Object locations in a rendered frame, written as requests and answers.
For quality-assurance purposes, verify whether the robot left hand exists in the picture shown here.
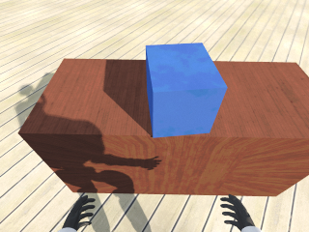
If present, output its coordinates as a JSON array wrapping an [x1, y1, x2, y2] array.
[[62, 195, 96, 231]]

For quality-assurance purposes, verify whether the pedestal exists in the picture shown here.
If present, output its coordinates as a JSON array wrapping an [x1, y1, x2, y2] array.
[[18, 58, 309, 197]]

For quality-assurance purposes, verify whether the carton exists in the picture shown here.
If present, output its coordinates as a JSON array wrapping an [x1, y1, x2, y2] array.
[[146, 43, 228, 138]]

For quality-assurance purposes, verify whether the robot right hand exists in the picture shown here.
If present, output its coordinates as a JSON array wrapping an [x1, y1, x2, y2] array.
[[220, 194, 255, 232]]

